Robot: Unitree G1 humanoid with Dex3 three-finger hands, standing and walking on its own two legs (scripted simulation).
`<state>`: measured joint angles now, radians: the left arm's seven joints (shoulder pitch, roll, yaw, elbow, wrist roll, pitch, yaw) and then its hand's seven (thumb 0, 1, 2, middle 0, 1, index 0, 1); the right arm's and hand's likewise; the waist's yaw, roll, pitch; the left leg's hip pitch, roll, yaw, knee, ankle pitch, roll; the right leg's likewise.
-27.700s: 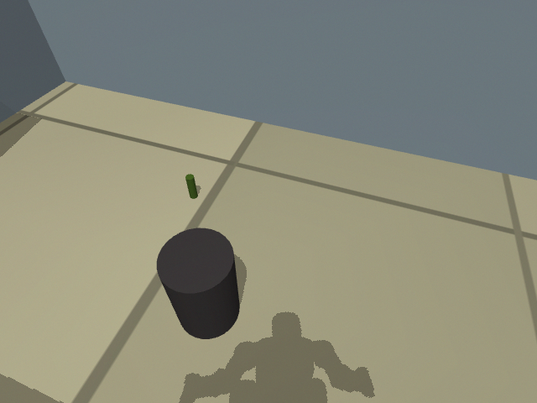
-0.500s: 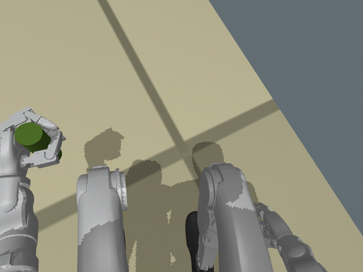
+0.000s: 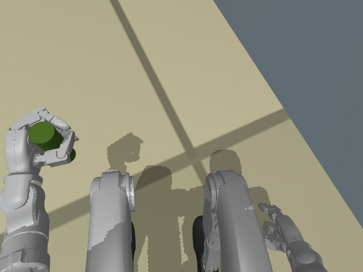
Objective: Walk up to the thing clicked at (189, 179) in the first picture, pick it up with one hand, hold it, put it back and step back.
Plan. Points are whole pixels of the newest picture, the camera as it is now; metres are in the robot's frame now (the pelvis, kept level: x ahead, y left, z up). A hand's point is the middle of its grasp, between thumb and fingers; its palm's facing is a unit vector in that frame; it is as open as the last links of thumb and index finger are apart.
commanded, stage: settle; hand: left
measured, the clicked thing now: (55, 145) +0.37 +0.27 -0.05
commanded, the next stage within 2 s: lift in 0.40 s
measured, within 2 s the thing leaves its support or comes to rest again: neither
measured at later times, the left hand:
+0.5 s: hand (55, 136) +0.37 +0.25 -0.01, palm faces +0.13 -0.99 -0.03, open 5.3 cm
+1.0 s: hand (43, 124) +0.37 +0.24 +0.07, palm faces +0.09 -1.00 -0.03, open 5.3 cm
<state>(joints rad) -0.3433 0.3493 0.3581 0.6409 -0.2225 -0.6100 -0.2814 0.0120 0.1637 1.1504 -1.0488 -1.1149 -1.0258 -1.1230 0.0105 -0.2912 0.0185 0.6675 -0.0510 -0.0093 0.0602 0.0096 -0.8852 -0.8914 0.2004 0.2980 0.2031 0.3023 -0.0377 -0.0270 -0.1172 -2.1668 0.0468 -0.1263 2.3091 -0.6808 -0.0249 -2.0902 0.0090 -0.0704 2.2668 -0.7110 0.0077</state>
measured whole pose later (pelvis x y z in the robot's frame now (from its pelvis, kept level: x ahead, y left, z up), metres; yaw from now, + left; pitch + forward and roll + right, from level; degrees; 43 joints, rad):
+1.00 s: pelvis +0.00 +0.00 +0.07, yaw +2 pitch +32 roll -4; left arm -0.29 0.31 0.32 0.50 -0.24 -0.49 -0.29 0.01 0.16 1.16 -1.05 -1.12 -1.03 -1.13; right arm 0.08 -0.27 0.00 0.66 0.00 -0.03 0.02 0.01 -0.89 -0.89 0.20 0.30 0.20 0.30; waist -0.03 0.01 -0.18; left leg -1.99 0.05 -0.08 2.08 -0.66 -0.02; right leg -1.92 0.00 -0.04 2.06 -0.70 0.01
